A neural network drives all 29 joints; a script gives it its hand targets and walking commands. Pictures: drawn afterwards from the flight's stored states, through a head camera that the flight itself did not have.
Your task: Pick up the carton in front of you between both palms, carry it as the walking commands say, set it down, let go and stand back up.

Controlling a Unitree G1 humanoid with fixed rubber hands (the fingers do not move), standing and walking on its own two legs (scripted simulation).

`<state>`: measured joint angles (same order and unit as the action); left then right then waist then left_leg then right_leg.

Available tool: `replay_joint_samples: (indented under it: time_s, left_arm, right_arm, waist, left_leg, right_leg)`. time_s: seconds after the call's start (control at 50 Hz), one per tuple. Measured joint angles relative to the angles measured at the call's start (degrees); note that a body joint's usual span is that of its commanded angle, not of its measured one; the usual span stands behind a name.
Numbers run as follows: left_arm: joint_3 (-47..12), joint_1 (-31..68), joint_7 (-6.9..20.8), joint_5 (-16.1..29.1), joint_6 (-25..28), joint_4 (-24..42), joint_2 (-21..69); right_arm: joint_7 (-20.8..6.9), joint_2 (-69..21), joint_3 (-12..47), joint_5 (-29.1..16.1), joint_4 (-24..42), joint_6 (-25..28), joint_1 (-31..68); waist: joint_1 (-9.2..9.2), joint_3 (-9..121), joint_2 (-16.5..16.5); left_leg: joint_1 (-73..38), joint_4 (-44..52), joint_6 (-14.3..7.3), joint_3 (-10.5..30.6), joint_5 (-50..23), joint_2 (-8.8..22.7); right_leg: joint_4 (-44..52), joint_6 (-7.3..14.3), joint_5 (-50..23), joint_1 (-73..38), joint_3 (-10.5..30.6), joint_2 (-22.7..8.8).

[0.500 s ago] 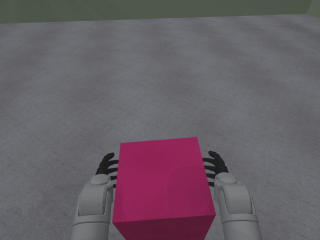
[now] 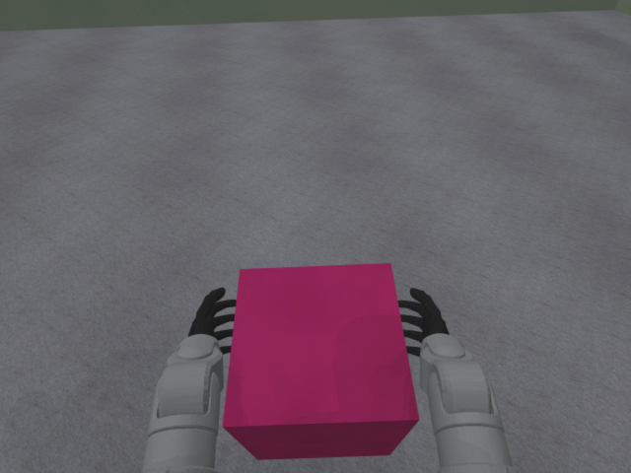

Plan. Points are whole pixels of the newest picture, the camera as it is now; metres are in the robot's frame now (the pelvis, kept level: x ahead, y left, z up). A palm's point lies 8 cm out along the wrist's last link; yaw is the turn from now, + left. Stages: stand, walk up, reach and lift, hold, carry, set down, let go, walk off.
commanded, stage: carry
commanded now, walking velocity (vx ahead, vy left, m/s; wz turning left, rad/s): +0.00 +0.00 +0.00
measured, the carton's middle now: (319, 368) +0.31 +0.00 -0.05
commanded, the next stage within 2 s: hold in 0.42 s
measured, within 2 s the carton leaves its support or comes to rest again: neither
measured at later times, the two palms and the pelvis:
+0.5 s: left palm (213, 347) +0.29 +0.14 +0.04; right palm (447, 353) +0.28 -0.16 +0.04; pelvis +0.00 -0.01 +0.01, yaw -4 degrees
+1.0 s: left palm (232, 308) +0.34 +0.12 +0.05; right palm (453, 365) +0.26 -0.16 +0.04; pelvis +0.00 +0.07 +0.01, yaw -16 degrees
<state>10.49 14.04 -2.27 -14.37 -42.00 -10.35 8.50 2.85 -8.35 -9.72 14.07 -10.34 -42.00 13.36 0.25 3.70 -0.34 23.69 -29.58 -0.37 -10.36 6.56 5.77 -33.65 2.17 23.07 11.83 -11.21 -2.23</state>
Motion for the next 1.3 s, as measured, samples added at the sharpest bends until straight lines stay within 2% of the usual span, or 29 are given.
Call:
replay_joint_samples:
  time_s: [0.42,0.46,0.52,0.62,0.7,0.78,0.88,0.94,1.06,1.16,1.22,1.3]
  left_arm:
    - [0.4,0.3,0.0,-0.3,0.0,-0.5,0.1]
    - [0.6,-0.4,0.4,-0.2,0.6,0.5,-0.1]
    - [0.1,-2.6,1.0,0.3,1.6,2.4,-0.5]
    - [0.3,-1.2,1.3,-0.2,2.9,-1.0,-0.2]
    - [1.1,1.5,1.2,-1.9,3.1,-4.3,0.3]
    - [2.5,3.4,1.0,-3.8,3.0,-6.7,0.8]
    - [4.7,5.0,0.8,-4.5,2.4,-7.8,1.3]
    - [7.7,8.0,0.3,-5.3,3.1,-10.3,2.3]
    - [14.9,16.6,-1.3,-9.4,7.3,-17.1,5.6]
    - [19.4,21.3,-2.1,-12.5,13.1,-20.2,7.2]
    - [19.9,21.5,-2.2,-12.5,17.8,-20.3,7.3]
    - [18.7,20.6,-3.1,-10.0,24.9,-18.9,7.0]
  right_arm:
    - [0.2,-0.1,0.1,0.2,-0.5,-0.5,0.3]
    - [-0.3,-0.2,0.0,0.9,-2.0,1.1,0.7]
    - [-0.4,-0.2,0.4,1.4,-4.5,3.1,0.8]
    - [-0.5,-0.1,-1.0,0.7,-5.8,3.8,0.7]
    - [-0.3,-0.2,-2.2,0.5,-6.2,3.3,0.9]
    - [-1.1,-0.4,-3.4,0.8,-7.7,3.0,1.9]
    - [-2.8,-1.0,-5.6,3.0,-10.6,3.3,4.5]
    - [-4.3,-1.5,-9.1,5.8,-14.7,5.1,7.9]
    - [-7.0,0.5,-17.2,11.7,-24.8,10.7,17.0]
    - [-8.1,2.1,-20.4,14.9,-29.0,15.8,22.2]
    - [-8.2,2.8,-20.3,14.7,-29.9,20.0,23.5]
    - [-7.2,4.2,-18.1,11.5,-30.4,26.2,25.0]
  waist:
    - [-0.20,0.2,0.0]
    - [0.81,-2.6,-0.8]
    - [1.68,-5.2,-1.1]
    - [0.25,-6.0,-0.3]
    - [-0.58,-5.5,-0.9]
    - [-0.43,-4.9,-1.7]
    - [-0.01,-5.1,-2.4]
    - [-0.02,-5.8,-2.5]
    - [0.09,-7.4,-1.9]
    - [0.62,-8.4,-1.4]
    - [1.03,-8.6,-1.1]
    - [1.25,-8.9,-0.5]
  left_leg:
    - [-0.2,0.5,0.6,0.2,-0.7,0.5]
    - [-3.8,2.6,0.4,3.8,-1.0,-1.4]
    - [-8.8,5.9,0.8,11.6,-2.1,-3.5]
    - [-13.2,8.0,1.8,16.9,0.2,-4.1]
    - [-14.7,8.2,2.5,16.5,0.6,-4.4]
    - [-15.4,8.5,3.0,15.3,0.6,-4.9]
    - [-15.3,8.0,1.8,14.3,0.6,-6.0]
    - [-14.1,6.6,1.2,14.0,1.0,-6.8]
    - [-7.8,0.9,0.1,13.5,2.7,-8.3]
    - [1.6,-3.9,-0.4,12.9,3.4,-8.9]
    - [9.3,-6.2,-0.3,13.0,3.1,-8.8]
    - [21.2,-10.2,0.4,14.0,2.7,-8.6]
  right_leg:
    - [-0.1,0.6,-0.1,0.0,-0.4,0.4]
    - [1.3,1.5,-1.1,-2.5,1.7,0.8]
    - [5.7,0.6,-3.7,-6.3,6.1,2.3]
    - [9.1,0.1,-6.4,-8.9,11.3,4.3]
    - [9.7,-0.9,-7.1,-9.6,14.3,4.5]
    - [10.2,-2.0,-7.6,-9.8,16.3,4.0]
    - [10.6,-3.1,-8.0,-9.9,17.4,2.8]
    - [9.2,-2.7,-7.3,-8.8,17.9,2.3]
    - [2.4,-0.8,-4.4,-2.0,19.3,2.1]
    - [-3.7,-1.6,-3.2,8.1,20.5,2.4]
    - [-6.5,-2.1,-3.4,16.1,20.8,3.0]
    - [-10.8,-2.8,-3.5,27.9,20.3,4.1]
